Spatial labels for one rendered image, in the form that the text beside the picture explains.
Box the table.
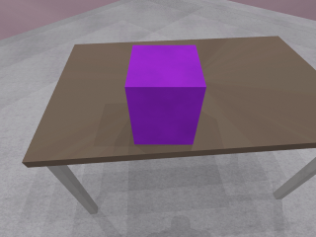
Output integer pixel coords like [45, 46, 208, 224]
[22, 36, 316, 214]

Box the carton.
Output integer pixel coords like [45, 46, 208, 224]
[124, 44, 206, 145]

